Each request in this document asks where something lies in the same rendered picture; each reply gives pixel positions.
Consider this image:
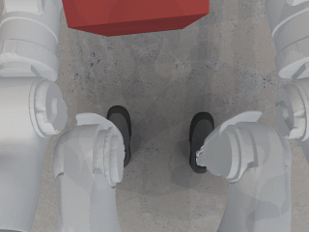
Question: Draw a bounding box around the right robot foot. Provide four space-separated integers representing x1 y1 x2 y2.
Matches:
188 111 214 174

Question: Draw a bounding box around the robot right forearm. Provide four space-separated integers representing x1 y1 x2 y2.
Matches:
263 0 309 80

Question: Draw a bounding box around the left robot thigh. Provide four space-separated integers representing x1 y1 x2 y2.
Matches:
55 124 124 232

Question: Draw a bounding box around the robot left forearm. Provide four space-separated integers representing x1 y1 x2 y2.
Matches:
0 0 63 82

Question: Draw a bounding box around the robot left upper arm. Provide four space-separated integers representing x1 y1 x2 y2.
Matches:
0 76 68 232

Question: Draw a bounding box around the robot right upper arm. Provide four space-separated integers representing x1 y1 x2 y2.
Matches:
273 77 309 165

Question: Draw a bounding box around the carton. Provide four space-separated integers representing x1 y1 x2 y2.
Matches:
62 0 210 37

